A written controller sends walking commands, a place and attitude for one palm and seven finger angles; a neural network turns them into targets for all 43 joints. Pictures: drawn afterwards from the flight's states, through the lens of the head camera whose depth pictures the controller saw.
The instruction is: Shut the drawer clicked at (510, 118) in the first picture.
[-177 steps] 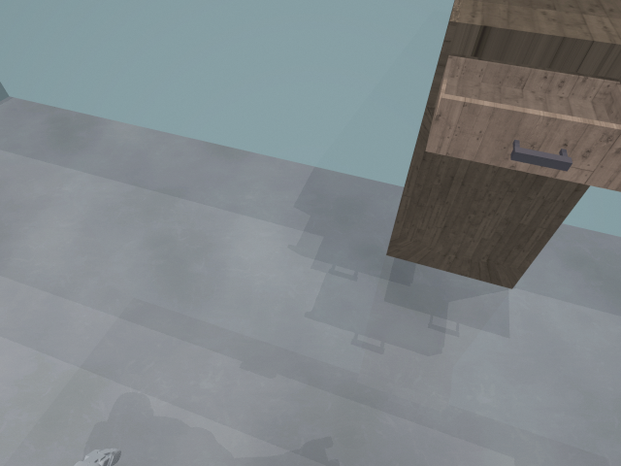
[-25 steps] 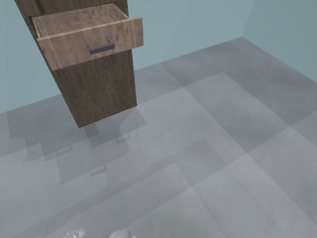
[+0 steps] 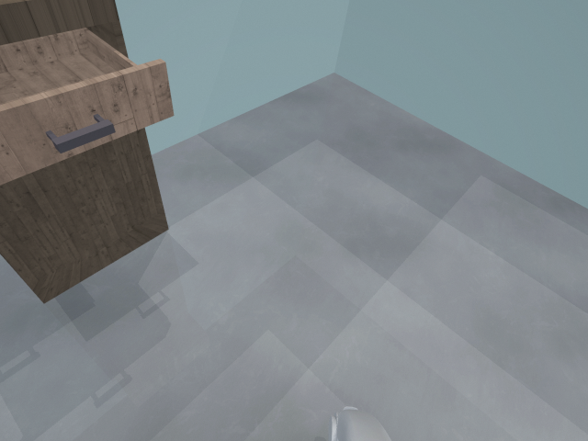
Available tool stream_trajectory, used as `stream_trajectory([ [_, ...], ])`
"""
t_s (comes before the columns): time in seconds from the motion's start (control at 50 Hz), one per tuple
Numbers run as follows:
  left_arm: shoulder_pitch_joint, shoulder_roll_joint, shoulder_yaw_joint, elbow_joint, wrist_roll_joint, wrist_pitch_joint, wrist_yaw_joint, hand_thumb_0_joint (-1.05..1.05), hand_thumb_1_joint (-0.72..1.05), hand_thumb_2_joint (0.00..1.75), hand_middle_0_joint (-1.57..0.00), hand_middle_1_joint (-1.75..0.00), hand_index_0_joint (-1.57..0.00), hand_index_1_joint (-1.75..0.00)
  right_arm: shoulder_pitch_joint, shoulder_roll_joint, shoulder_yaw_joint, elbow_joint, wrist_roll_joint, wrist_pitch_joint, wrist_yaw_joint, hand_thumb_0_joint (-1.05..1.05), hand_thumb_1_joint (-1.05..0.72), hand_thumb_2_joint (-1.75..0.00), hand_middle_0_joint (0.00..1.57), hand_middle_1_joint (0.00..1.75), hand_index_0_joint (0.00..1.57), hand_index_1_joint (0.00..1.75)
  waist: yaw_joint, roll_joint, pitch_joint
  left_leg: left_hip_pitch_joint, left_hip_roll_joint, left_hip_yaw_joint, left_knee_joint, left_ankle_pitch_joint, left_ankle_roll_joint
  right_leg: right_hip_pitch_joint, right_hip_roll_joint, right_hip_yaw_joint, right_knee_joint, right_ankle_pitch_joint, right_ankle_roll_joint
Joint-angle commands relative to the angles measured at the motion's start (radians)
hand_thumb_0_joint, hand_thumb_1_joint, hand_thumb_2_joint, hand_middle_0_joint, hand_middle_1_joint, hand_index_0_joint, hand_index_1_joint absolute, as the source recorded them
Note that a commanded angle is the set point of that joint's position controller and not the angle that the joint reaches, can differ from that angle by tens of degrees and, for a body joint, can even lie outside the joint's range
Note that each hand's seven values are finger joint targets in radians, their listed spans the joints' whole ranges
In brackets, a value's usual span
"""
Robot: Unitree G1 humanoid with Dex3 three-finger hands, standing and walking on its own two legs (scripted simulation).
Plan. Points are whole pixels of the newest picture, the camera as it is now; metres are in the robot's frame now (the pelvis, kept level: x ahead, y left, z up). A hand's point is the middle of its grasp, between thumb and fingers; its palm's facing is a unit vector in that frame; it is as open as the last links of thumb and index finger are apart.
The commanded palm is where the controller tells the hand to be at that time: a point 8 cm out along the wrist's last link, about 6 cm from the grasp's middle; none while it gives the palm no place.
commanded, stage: walk to a spot facing it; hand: left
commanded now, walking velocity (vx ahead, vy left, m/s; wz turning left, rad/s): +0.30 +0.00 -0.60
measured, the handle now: (80, 131) +0.65 +0.47 -0.01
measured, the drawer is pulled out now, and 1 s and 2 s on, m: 0.23 0.23 0.23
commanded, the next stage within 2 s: none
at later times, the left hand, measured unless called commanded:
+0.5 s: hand (227, 335) +0.32 +0.12 -0.17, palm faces -0.25 -0.94 -0.22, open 7.4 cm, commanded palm none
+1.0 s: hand (238, 236) +0.56 +0.13 -0.18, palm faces -0.46 -0.87 -0.19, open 7.4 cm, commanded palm none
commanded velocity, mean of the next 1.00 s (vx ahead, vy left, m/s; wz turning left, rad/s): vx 0.21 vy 0.00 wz -0.57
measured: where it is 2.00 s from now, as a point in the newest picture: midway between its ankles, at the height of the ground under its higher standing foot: (287, 375)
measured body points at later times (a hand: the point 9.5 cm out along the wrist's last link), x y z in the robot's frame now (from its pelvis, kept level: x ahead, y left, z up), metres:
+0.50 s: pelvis +0.21 -0.05 -0.01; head +0.23 -0.06 +0.44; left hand +0.34 +0.17 -0.16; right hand +0.24 -0.31 -0.14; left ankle +0.29 +0.12 -0.66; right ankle +0.20 -0.11 -0.74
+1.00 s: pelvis +0.41 -0.02 +0.00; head +0.45 -0.01 +0.45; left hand +0.58 +0.18 -0.16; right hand +0.34 -0.26 -0.13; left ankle +0.46 +0.05 -0.74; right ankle +0.33 -0.14 -0.64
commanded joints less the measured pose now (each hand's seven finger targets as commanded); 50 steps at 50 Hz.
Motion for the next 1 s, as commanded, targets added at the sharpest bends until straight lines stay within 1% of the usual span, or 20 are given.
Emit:
stream_trajectory([
  [0.0, -0.212, -0.011, -0.015, -0.125, 0.000, -0.038, -0.014, 0.00, 0.90, 0.90, -0.20, -0.30, -0.20, -0.30, 0.124, -0.149, -0.040, 0.003, -0.003, -0.017, -0.012, 0.00, -0.90, -0.90, 0.20, 0.30, 0.20, 0.30, -0.052, 0.174, 0.136, 0.124, 0.296, -0.139, -0.125, 0.536, 0.039, -0.222, -0.036, -0.064, -0.145, -0.045, -0.018],
  [0.04, -0.278, -0.019, -0.021, -0.139, -0.003, -0.047, -0.015, 0.00, 0.90, 0.90, -0.20, -0.30, -0.20, -0.30, 0.158, -0.145, -0.040, 0.024, -0.009, -0.014, -0.011, 0.00, -0.90, -0.90, 0.20, 0.30, 0.20, 0.30, -0.078, 0.173, 0.151, 0.148, 0.305, -0.131, -0.118, 0.572, 0.055, -0.207, -0.025, -0.094, -0.231, -0.075, -0.035],
  [0.12, -0.265, -0.036, -0.027, -0.137, -0.005, -0.064, -0.013, 0.00, 0.90, 0.90, -0.20, -0.30, -0.20, -0.30, 0.133, -0.168, -0.050, 0.021, -0.011, -0.006, -0.008, 0.00, -0.90, -0.90, 0.20, 0.30, 0.20, 0.30, -0.043, 0.206, 0.132, 0.140, 0.280, -0.008, -0.017, 0.955, 0.050, -0.037, 0.059, -0.189, -0.407, -0.122, -0.095],
  [0.16, -0.145, -0.005, -0.014, -0.107, -0.002, -0.075, -0.005, 0.00, 0.90, 0.90, -0.20, -0.30, -0.20, -0.30, 0.090, -0.208, -0.065, 0.001, -0.005, -0.006, -0.004, 0.00, -0.90, -0.90, 0.20, 0.30, 0.20, 0.30, 0.020, 0.230, 0.044, 0.135, 0.286, 0.030, 0.159, 1.233, 0.030, 0.130, 0.116, -0.218, -0.453, -0.147, -0.135],
  [0.2, 0.102, 0.070, 0.013, -0.041, 0.000, -0.096, 0.005, 0.00, 0.90, 0.90, -0.20, -0.30, -0.20, -0.30, 0.009, -0.246, -0.074, -0.037, 0.008, -0.005, 0.007, 0.00, -0.90, -0.90, 0.20, 0.30, 0.20, 0.30, 0.145, 0.238, -0.108, -0.019, 0.263, 0.051, 0.505, 1.127, -0.013, 0.524, 0.130, -0.211, -0.589, -0.067, -0.168],
  [0.22, 0.214, 0.172, 0.032, -0.016, 0.001, -0.105, 0.014, 0.00, 0.90, 0.90, -0.20, -0.30, -0.20, -0.30, 0.013, -0.198, -0.067, -0.064, 0.026, -0.002, 0.021, 0.00, -0.90, -0.90, 0.20, 0.30, 0.20, 0.30, 0.188, 0.057, -0.215, -0.333, 0.200, 0.010, 0.818, 0.524, -0.050, 0.861, -0.068, 0.058, -0.641, -0.016, -0.249],
  [0.24, 0.278, 0.251, 0.041, -0.012, -0.020, -0.107, 0.031, 0.00, 0.90, 0.90, -0.20, -0.30, -0.20, -0.30, -0.026, -0.132, -0.059, -0.122, 0.034, -0.009, 0.018, 0.00, -0.90, -0.90, 0.20, 0.30, 0.20, 0.30, 0.181, -0.098, -0.297, -0.624, 0.025, -0.099, 1.151, -0.241, -0.099, 0.993, -0.337, 0.589, -0.724, 0.241, -0.376],
  [0.26, 0.227, 0.261, 0.043, -0.027, -0.038, -0.099, 0.041, 0.00, 0.90, 0.90, -0.20, -0.30, -0.20, -0.30, -0.123, -0.154, -0.067, -0.153, 0.017, -0.011, 0.012, 0.00, -0.90, -0.90, 0.20, 0.30, 0.20, 0.30, 0.169, -0.014, -0.178, -0.710, 0.047, -0.257, 1.162, -0.169, -0.077, 0.859, -0.330, 0.520, -0.796, 0.401, -0.370],
  [0.28, 0.144, 0.244, 0.039, -0.055, -0.033, -0.101, 0.040, 0.00, 0.90, 0.90, -0.20, -0.30, -0.20, -0.30, -0.089, -0.137, -0.068, -0.161, 0.012, -0.004, 0.014, 0.00, -0.90, -0.90, 0.20, 0.30, 0.20, 0.30, 0.098, -0.068, -0.163, -0.715, 0.082, -0.302, 1.193, -0.081, -0.083, 0.789, -0.339, 0.535, -0.830, 0.206, -0.344],
  [0.34, -0.009, 0.128, 0.005, -0.088, -0.022, -0.122, 0.049, 0.00, 0.90, 0.90, -0.20, -0.30, -0.20, -0.30, -0.125, -0.134, -0.065, -0.133, -0.007, 0.031, 0.019, 0.00, -0.90, -0.90, 0.20, 0.30, 0.20, 0.30, 0.001, 0.127, 0.004, -0.577, 0.140, -0.312, 1.004, 0.035, -0.090, 0.360, -0.218, 0.330, -0.918, 0.041, -0.276],
  [0.38, -0.020, 0.124, 0.000, -0.085, -0.013, -0.132, 0.045, 0.00, 0.90, 0.90, -0.20, -0.30, -0.20, -0.30, -0.086, -0.123, -0.063, -0.124, -0.009, 0.046, 0.025, 0.00, -0.90, -0.90, 0.20, 0.30, 0.20, 0.30, -0.040, 0.064, 0.000, -0.548, 0.136, -0.294, 0.905, 0.069, -0.105, 0.292, -0.150, 0.220, -0.922, 0.081, -0.253],
  [0.6, 0.142, 0.139, 0.002, -0.068, -0.014, -0.134, 0.043, 0.00, 0.90, 0.90, -0.20, -0.30, -0.20, -0.30, -0.481, -0.156, -0.055, -0.284, -0.004, 0.020, 0.055, 0.00, -0.90, -0.90, 0.20, 0.30, 0.20, 0.30, 0.077, -0.078, 0.000, -0.568, 0.020, -0.259, 0.398, 0.143, -0.110, 0.509, -0.104, 0.291, -0.828, 0.298, -0.219],
  [0.64, 0.135, 0.156, 0.010, -0.073, -0.010, -0.126, 0.049, 0.00, 0.90, 0.90, -0.20, -0.30, -0.20, -0.30, -0.481, -0.167, -0.057, -0.290, 0.002, 0.012, 0.052, 0.00, -0.90, -0.90, 0.20, 0.30, 0.20, 0.30, 0.073, -0.077, -0.025, -0.491, -0.001, -0.258, 0.294, 0.102, -0.099, 0.547, -0.117, 0.323, -0.782, 0.331, -0.217],
  [0.68, 0.097, 0.164, 0.016, -0.084, -0.019, -0.121, 0.050, 0.00, 0.90, 0.90, -0.20, -0.30, -0.20, -0.30, -0.373, -0.203, -0.067, -0.258, 0.000, 0.005, 0.037, 0.00, -0.90, -0.90, 0.20, 0.30, 0.20, 0.30, 0.009, -0.051, -0.071, -0.256, -0.030, -0.238, 0.122, 0.175, -0.088, 0.485, -0.070, 0.295, -0.639, 0.388, -0.175],
  [0.7, 0.085, 0.140, 0.015, -0.093, -0.028, -0.120, 0.048, 0.00, 0.90, 0.90, -0.20, -0.30, -0.20, -0.30, -0.232, -0.264, -0.080, -0.217, -0.006, -0.001, 0.022, 0.00, -0.90, -0.90, 0.20, 0.30, 0.20, 0.30, -0.053, 0.019, -0.147, 0.017, 0.052, -0.301, 0.061, 0.260, -0.061, 0.341, -0.016, 0.251, -0.465, 0.314, -0.132],
  [0.72, 0.130, 0.080, 0.009, -0.104, -0.042, -0.117, 0.035, 0.00, 0.90, 0.90, -0.20, -0.30, -0.20, -0.30, -0.099, -0.390, -0.106, -0.186, -0.020, -0.004, 0.016, 0.00, -0.90, -0.90, 0.20, 0.30, 0.20, 0.30, -0.086, 0.308, -0.280, 0.274, 0.385, -0.638, 0.081, 0.470, 0.054, 0.102, 0.123, 0.096, -0.147, -0.233, -0.066],
  [0.74, 0.144, 0.091, 0.000, -0.105, -0.033, -0.120, 0.035, 0.00, 0.90, 0.90, -0.20, -0.30, -0.20, -0.30, -0.077, -0.394, -0.094, -0.193, -0.006, 0.016, 0.020, 0.00, -0.90, -0.90, 0.20, 0.30, 0.20, 0.30, -0.076, 0.312, -0.272, 0.203, 0.489, -0.685, 0.039, 0.505, 0.124, 0.056, 0.094, 0.074, 0.061, -0.492, -0.054],
  [0.8, 0.050, 0.081, 0.013, -0.097, -0.013, -0.090, 0.018, 0.00, 0.90, 0.90, -0.20, -0.30, -0.20, -0.30, -0.244, -0.249, -0.055, -0.204, -0.002, 0.008, 0.014, 0.00, -0.90, -0.90, 0.20, 0.30, 0.20, 0.30, -0.010, 0.209, -0.020, -0.137, 0.366, -0.474, -0.053, 0.442, 0.072, 0.030, -0.003, 0.063, 0.176, -0.298, -0.023],
  [0.86, 0.109, 0.040, 0.011, -0.076, -0.013, -0.048, 0.010, 0.00, 0.90, 0.90, -0.20, -0.30, -0.20, -0.30, -0.276, -0.210, -0.047, -0.188, 0.000, 0.004, 0.007, 0.00, -0.90, -0.90, 0.20, 0.30, 0.20, 0.30, 0.040, 0.224, -0.041, -0.213, 0.288, -0.266, -0.040, 0.555, 0.039, 0.106, -0.013, 0.026, 0.140, -0.208, -0.003],
  [0.98, 0.008, 0.013, 0.012, -0.112, -0.007, -0.014, 0.009, 0.00, 0.90, 0.90, -0.20, -0.30, -0.20, -0.30, -0.215, -0.215, -0.066, -0.147, 0.000, 0.016, 0.004, 0.00, -0.90, -0.90, 0.20, 0.30, 0.20, 0.30, 0.022, 0.188, -0.007, -0.167, 0.295, -0.185, -0.060, 0.514, 0.069, 0.041, -0.040, -0.003, 0.008, -0.135, 0.021],
])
